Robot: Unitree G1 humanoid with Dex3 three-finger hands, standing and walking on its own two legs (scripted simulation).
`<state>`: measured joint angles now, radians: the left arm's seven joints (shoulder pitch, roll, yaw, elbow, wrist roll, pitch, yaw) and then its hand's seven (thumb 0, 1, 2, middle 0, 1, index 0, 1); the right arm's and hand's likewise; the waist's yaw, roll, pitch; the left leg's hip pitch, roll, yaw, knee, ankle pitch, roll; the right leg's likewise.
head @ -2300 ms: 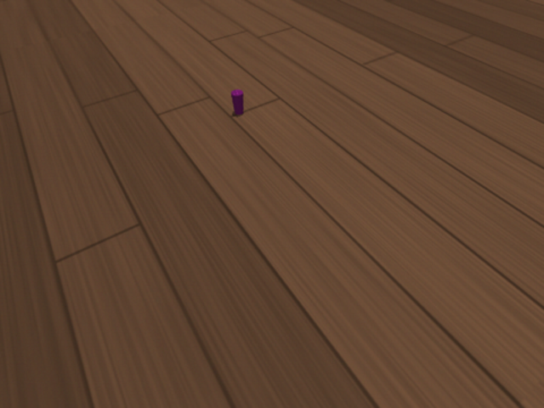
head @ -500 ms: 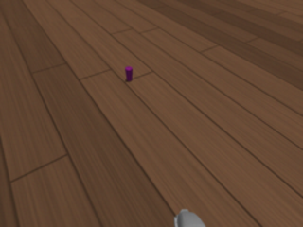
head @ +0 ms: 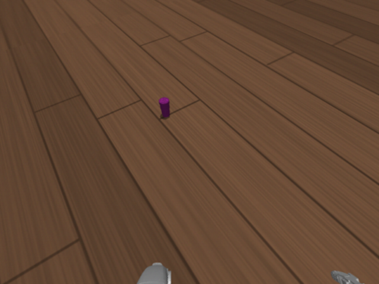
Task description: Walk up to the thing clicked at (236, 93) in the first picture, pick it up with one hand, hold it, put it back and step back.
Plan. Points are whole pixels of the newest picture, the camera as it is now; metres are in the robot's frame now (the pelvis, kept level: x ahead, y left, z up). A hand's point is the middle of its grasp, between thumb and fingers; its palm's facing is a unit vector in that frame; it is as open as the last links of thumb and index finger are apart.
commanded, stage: walk up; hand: left
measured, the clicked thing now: (165, 107) +1.40 +0.22 -0.70
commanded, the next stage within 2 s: none
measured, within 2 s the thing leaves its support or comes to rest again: neither
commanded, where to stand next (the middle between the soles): +1.05 +0.00 m, yaw +2 degrees
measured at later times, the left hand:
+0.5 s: hand (92, 204) +0.36 +0.30 -0.14, palm faces -0.10 -0.94 -0.34, open 7.4 cm
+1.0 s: hand (117, 156) +0.52 +0.26 -0.13, palm faces +0.01 -0.92 -0.40, open 7.4 cm
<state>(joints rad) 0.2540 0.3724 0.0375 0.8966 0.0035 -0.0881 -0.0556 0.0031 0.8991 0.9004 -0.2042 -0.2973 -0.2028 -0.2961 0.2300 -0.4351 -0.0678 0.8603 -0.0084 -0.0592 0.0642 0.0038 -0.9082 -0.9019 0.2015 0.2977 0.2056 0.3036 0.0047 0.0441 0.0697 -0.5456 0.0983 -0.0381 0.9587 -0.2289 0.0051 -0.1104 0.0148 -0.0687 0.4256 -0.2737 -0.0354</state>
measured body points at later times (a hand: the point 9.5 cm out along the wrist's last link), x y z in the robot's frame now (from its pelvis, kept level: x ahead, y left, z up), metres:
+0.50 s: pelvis +0.27 +0.03 +0.00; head +0.29 +0.05 +0.45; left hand +0.36 +0.35 -0.12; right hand +0.29 -0.28 -0.11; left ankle +0.23 +0.15 -0.74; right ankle +0.38 -0.13 -0.70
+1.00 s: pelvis +0.48 -0.02 +0.00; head +0.49 -0.03 +0.45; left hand +0.52 +0.31 -0.10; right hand +0.57 -0.33 -0.12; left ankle +0.61 +0.13 -0.70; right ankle +0.45 -0.12 -0.74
